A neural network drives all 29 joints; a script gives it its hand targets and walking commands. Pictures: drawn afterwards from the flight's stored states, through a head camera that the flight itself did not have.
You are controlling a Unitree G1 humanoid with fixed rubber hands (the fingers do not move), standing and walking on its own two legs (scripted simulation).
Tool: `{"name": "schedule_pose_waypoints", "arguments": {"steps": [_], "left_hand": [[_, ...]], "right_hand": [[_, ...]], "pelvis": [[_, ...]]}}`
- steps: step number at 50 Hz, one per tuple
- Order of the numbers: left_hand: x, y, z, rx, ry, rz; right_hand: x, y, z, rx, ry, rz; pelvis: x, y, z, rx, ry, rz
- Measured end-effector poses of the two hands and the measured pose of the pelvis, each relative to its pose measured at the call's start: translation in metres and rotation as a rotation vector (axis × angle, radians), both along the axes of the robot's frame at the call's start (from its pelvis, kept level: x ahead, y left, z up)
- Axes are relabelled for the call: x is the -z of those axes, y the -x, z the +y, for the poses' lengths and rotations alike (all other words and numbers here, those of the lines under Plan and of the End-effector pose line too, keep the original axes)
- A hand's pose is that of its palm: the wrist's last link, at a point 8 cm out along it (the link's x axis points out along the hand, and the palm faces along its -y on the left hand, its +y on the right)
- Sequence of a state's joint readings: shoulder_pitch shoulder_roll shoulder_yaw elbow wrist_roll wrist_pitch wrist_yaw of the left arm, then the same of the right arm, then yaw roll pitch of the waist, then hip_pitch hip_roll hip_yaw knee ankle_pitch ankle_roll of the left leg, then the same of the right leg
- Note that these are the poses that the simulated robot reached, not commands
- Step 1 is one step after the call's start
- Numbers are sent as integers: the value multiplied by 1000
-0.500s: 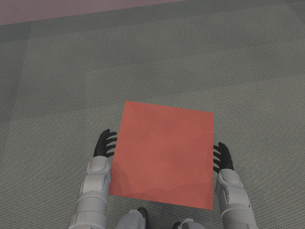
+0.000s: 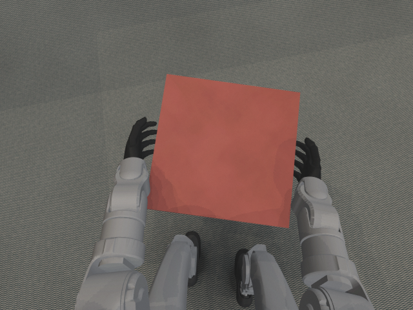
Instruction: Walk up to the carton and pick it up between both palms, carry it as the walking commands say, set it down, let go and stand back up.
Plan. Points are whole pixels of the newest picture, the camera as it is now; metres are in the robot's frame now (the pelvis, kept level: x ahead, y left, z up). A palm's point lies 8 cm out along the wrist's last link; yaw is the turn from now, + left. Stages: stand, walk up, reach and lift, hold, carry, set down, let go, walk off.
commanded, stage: set down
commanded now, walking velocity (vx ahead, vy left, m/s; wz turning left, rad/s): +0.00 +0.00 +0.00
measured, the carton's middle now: (221, 155) +0.43 +0.01 -0.15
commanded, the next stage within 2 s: none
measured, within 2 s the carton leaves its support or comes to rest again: neither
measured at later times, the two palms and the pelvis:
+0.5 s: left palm (146, 153) +0.42 +0.19 -0.14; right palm (292, 169) +0.41 -0.16 -0.17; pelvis -0.02 +0.00 -0.08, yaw +0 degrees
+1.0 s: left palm (162, 162) +0.44 +0.18 -0.29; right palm (280, 178) +0.41 -0.16 -0.31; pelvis -0.07 +0.00 -0.15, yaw -1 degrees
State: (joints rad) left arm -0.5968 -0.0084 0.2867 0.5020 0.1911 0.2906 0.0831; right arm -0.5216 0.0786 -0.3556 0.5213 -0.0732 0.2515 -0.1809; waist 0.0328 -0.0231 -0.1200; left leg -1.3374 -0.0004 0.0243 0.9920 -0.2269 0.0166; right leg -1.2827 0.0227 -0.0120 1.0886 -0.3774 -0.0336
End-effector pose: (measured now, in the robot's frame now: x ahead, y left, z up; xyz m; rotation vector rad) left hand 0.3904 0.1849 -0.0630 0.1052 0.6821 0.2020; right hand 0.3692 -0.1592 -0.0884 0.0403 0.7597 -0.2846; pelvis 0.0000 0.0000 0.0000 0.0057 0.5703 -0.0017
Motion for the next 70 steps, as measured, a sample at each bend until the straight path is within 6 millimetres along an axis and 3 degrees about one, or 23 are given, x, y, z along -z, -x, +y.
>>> {"name": "schedule_pose_waypoints", "arguments": {"steps": [12,33,39,44,49,54,61,66,70], "left_hand": [[32,-19,3,-12,-11,-1],[113,-45,6,7,-43,26],[148,-54,7,16,-39,11],[188,-62,3,25,-10,-40],[226,-56,-3,24,14,1],[228,-50,-4,18,8,-6],[214,-70,1,5,-20,-37],[228,-87,5,17,-27,-44],[256,-92,7,21,-25,-24]], "right_hand": [[36,-22,3,-11,-5,-2],[117,-50,6,-17,-10,21],[149,-57,7,-13,4,3],[187,-56,3,-2,36,-46],[220,-47,-2,21,28,-8],[223,-43,-4,17,25,-16],[214,-72,1,-9,25,-47],[230,-86,5,-16,27,-53],[258,-88,8,-18,34,-33]], "pelvis": [[42,22,-1,8,-4,60],[94,26,-2,13,-9,127],[108,38,-1,15,-9,63],[118,61,0,18,-7,-109],[146,69,1,18,-6,-85],[164,78,0,21,-10,-113],[179,86,-3,28,-17,-142],[189,84,-3,33,-18,-112],[200,80,-1,33,-15,-71]]}}
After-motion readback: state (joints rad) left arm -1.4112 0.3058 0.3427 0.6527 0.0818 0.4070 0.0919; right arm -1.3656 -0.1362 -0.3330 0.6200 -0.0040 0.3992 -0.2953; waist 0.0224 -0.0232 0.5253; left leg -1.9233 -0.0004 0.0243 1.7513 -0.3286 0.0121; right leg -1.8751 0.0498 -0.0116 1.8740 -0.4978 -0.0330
